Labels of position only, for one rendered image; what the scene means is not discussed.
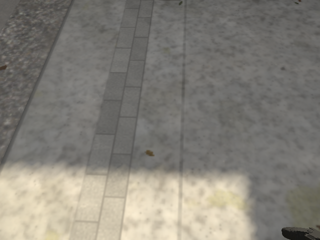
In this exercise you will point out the robot right hand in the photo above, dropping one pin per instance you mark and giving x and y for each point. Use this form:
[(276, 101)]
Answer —
[(298, 233)]

